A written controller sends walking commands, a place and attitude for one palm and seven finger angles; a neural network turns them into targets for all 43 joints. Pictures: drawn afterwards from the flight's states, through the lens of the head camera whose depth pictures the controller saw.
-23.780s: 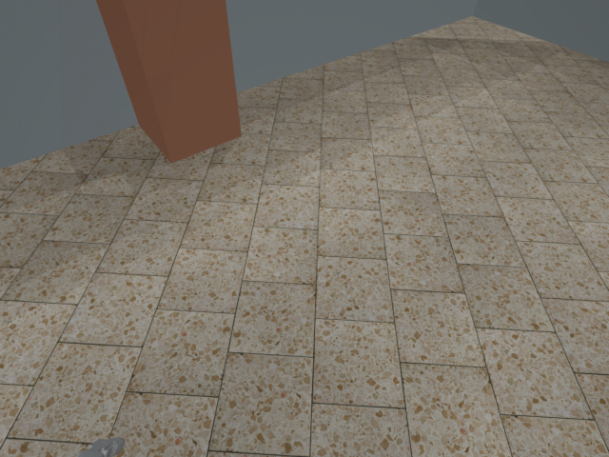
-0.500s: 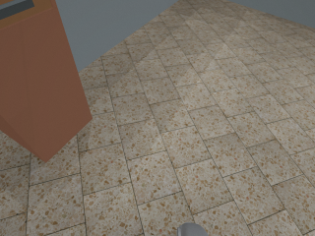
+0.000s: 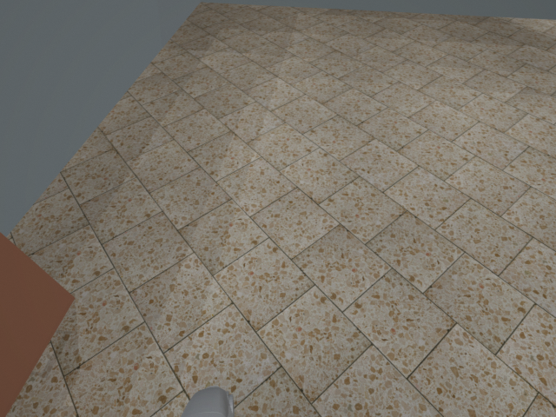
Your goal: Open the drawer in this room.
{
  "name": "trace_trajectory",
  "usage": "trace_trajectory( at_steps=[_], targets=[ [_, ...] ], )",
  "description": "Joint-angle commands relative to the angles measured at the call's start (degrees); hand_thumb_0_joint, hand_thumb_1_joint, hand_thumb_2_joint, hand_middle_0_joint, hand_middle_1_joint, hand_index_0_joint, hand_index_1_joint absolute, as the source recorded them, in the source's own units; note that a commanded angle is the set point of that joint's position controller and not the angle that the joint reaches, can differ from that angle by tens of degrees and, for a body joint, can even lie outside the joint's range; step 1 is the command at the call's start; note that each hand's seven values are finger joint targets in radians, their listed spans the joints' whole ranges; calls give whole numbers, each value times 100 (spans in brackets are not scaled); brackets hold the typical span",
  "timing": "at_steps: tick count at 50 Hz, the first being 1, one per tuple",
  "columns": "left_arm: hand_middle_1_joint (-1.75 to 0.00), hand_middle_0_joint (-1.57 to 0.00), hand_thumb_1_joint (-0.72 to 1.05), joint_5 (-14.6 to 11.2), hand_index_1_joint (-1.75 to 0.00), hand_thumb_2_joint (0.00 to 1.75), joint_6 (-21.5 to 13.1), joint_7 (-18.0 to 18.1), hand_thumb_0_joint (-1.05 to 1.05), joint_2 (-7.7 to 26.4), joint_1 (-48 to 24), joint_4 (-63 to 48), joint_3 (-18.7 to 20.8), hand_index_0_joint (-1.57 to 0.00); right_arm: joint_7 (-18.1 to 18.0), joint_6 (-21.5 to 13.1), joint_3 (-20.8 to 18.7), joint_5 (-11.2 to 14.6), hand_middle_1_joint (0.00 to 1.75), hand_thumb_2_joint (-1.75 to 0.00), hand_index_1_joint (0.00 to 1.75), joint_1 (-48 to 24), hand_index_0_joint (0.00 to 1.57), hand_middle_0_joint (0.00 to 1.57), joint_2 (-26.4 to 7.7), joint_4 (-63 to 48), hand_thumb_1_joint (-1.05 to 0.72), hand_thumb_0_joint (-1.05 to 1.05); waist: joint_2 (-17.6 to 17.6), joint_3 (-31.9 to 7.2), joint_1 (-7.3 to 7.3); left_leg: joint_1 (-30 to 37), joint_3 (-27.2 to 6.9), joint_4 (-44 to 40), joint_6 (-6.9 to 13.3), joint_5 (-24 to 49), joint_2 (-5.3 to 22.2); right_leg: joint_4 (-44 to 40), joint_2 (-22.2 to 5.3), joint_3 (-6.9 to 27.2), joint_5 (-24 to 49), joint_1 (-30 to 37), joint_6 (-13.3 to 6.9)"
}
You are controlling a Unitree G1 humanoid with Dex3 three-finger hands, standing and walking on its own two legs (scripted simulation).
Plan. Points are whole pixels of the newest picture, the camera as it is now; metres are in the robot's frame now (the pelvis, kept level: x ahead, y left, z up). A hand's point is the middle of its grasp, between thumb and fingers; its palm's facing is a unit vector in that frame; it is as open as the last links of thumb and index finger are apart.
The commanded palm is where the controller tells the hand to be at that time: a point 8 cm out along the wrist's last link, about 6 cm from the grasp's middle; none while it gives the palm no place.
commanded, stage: walk to a spot facing it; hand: left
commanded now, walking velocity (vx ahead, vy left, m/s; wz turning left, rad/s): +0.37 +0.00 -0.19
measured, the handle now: out of the picture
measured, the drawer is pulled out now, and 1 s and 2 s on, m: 0.00 0.00 0.00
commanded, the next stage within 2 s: turn to face it in 0.98 s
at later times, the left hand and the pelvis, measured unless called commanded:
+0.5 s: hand (159, 349) +0.26 +0.24 -0.17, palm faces -0.09 -0.98 -0.18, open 7.4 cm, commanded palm none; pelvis +0.20 +0.05 +0.00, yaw -9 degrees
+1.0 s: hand (244, 234) +0.51 +0.10 -0.16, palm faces -0.24 -0.94 -0.25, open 7.1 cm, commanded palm none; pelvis +0.39 -0.07 +0.00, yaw -16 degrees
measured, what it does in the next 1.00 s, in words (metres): walks ahead, turning right: left foot, then right foot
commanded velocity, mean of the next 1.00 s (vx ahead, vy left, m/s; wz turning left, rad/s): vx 0.35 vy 0.00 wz -0.16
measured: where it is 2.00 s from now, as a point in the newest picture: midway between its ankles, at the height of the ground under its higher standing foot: (317, 323)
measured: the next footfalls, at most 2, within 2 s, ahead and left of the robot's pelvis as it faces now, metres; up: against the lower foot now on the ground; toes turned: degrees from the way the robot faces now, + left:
left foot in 0.24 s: +0.24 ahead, +0.15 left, +0.00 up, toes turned +4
right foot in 0.76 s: +0.41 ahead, -0.15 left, +0.00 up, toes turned -24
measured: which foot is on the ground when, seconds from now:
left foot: up 0.00-0.22, down 0.24-0.78, up 0.80-1.00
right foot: down 0.00-0.26, up 0.28-0.74, down 0.76-1.00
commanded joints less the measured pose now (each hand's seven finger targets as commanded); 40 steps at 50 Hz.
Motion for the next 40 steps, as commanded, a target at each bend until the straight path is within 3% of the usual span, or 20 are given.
trace_trajectory(
  at_steps=[1, 7, 9, 10, 11, 12, 13, 14, 16, 17, 20, 23, 29, 33, 35, 36, 37, 38, 39, 40],
  targets=[
    [-30, -20, 90, 5, -30, 90, -222, 57, 0, 1078, 402, -68, 243, -20, 47, -171, -93, -5, 30, -90, 30, -329, 20, 20, -352, -492, -90, 0, -757, 74, 212, -465, -103, -639, -28, 526, 4, -1421, -1404, 1217, 1027, -6, -718],
    [-30, -20, 90, 29, -30, 90, -218, 97, 0, 1091, 664, 193, 218, -20, 99, -318, -14, 24, 30, -90, 30, -1007, 20, 20, -220, -703, -90, 0, -845, 37, 375, 320, -9, -2244, 150, 483, -228, -1161, -1452, 1270, 1391, 265, -658],
    [-30, -20, 90, 11, -30, 90, -200, 100, 0, 1084, 647, 270, 214, -20, 58, -371, -37, 9, 30, -90, 30, -702, 20, 20, -307, -564, -90, 0, -753, -65, 190, 1194, 161, -2812, 214, 532, -437, -740, -1336, 1183, 1730, 68, -547],
    [-30, -20, 90, -12, -30, 90, -196, 94, 0, 1056, 598, 293, 210, -20, 9, -410, -69, -20, 30, -90, 30, -156, 20, 20, -425, -362, -90, 0, -517, -347, -65, 2025, 241, -3198, 264, 738, -591, -10, -1069, 957, 2212, -95, -422],
    [-30, -20, 90, -26, -30, 90, -198, 81, 0, 886, 658, 281, 193, -20, -53, -451, -163, -49, 30, -90, 30, 654, 20, 20, -778, -118, -90, 0, 163, -836, -363, 3407, -238, -3408, 413, 711, -218, 1261, -754, 801, 2027, -777, -230],
    [-30, -20, 90, -94, -30, 90, -175, 27, 0, 547, 992, 222, 145, -20, -105, -501, -319, -149, 30, -90, 30, 1487, 20, 20, -1466, 72, -90, 0, 1625, -1636, -565, 4703, -2273, -3813, 946, 592, 1486, 3100, -13, 52, -239, -2038, 71],
    [-30, -20, 90, -70, -30, 90, -209, 32, 0, 528, 874, 125, 107, -20, -120, -413, -298, -72, 30, -90, 30, 1693, 20, 20, -1555, 115, -90, 0, 1809, -1627, -565, 4591, -3094, -4525, 1268, 369, 2032, 4189, 48, 383, -1643, -2580, 56],
    [-30, -20, 90, -28, -30, 90, -188, 35, 0, 634, 665, 122, 147, -20, -109, -373, -235, -58, 30, -90, 30, 1236, 20, 20, -1291, 25, -90, 0, 1112, -1028, -424, 3762, -2858, -4786, 1403, -589, 1997, 4563, -286, 504, -1464, -2719, -6],
    [-30, -20, 90, 29, -30, 90, -102, -56, 0, 568, 336, 201, 160, -20, -121, -428, -82, -28, 30, -90, 30, 489, 20, 20, -658, -106, -90, 0, 694, -124, -128, 2453, -2028, -5128, 1131, -859, 1539, 4691, -681, 440, -521, -2752, 74],
    [-30, -20, 90, 65, -30, 90, -34, -84, 0, 459, 394, 246, 167, -20, -128, -458, -29, -41, 30, -90, 30, 393, 20, 20, -496, -92, -90, 0, 576, 61, -2, 2073, -1574, -5230, 1001, -642, 1344, 4593, -737, 423, -283, -2574, 119],
    [-30, -20, 90, 74, -30, 90, 136, -92, 0, 198, 654, 298, 159, -20, -166, -546, -18, 6, 30, -90, 30, 388, 20, 20, -328, 25, -90, 0, 456, -6, 251, 1843, -573, -5292, 979, 73, 1028, 4412, -763, 326, 223, -2457, 225],
    [-30, -20, 90, 77, -30, 90, 210, -113, 0, 160, 470, 178, 208, -20, -188, -595, -63, 14, 30, -90, 30, 539, 20, 20, -247, 130, -90, 0, 360, 22, 301, 2079, -256, -5403, 1122, 316, 1015, 4179, -861, 318, 630, -2881, 317],
    [-30, -20, 90, 75, -30, 90, 184, -173, 0, 71, -638, -249, 154, -20, -183, -591, -105, -13, 30, -90, 30, 1084, 20, 20, -296, 413, -90, 0, 436, 266, 23, 2705, 293, -5264, 1188, 1088, 1035, 2246, -936, -122, 782, -2989, 396],
    [-30, -20, 90, 62, -30, 90, 84, -162, 0, 86, -930, -342, 124, -20, -171, -526, -113, -55, 30, -90, 30, 1303, 20, 20, -378, 578, -90, 0, 595, 222, -94, 3002, 550, -4780, 1063, 2112, 1089, 1200, -632, -472, 490, -2370, 214],
    [-30, -20, 90, 67, -30, 90, 32, -136, 0, 184, -470, -200, 163, -20, -177, -499, -124, -35, 30, -90, 30, 1226, 20, 20, -461, 595, -90, 0, 553, -70, 159, 3041, 789, -4084, 950, 3260, 1060, 867, -379, -672, 379, -1546, 49],
    [-30, -20, 90, 70, -30, 90, -16, -113, 0, 322, 198, 8, 195, -20, -170, -487, -122, -13, 30, -90, 30, 1151, 20, 20, -488, 593, -90, 0, 340, -413, 487, 2928, 971, -3234, 801, 3751, 894, 462, -195, -782, 565, -663, -37],
    [-30, -20, 90, 102, -30, 90, -91, -77, 0, 626, 1103, 314, 283, -20, -133, -494, -103, 22, 30, -90, 30, 1052, 20, 20, -444, 555, -90, 0, -21, -986, 909, 2244, 1151, -1994, 584, 3457, 665, 263, -344, -519, 837, 785, -175],
    [-30, -20, 90, 118, -30, 90, -168, 7, 0, 1347, 1805, 527, 468, -20, -80, -505, -13, 97, 30, -90, 30, 1140, 20, 20, -67, 400, -90, 0, -1531, -1649, 1134, 525, 1297, -145, 316, 542, -14, -21, -1912, 1622, 1154, 2325, -657],
    [-30, -20, 90, -38, -30, 90, -160, 57, 0, 1668, 2011, 621, 498, -20, -89, -470, 27, 129, 30, -90, 30, 842, 20, 20, -54, 172, -90, 0, -1815, -1837, 1034, -340, 556, 1068, 239, -1685, -540, -564, -2636, 2997, 2336, 2612, -1119],
    [-30, -20, 90, -57, -30, 90, -147, 103, 0, 1540, 1540, 546, 508, -20, -105, -429, -17, 152, 30, -90, 30, 674, 20, 20, -131, 234, -90, 0, -1266, -1582, 913, -438, -53, 1551, 337, -1349, -252, -658, -2598, 2645, 1803, 2150, -1188]
  ],
)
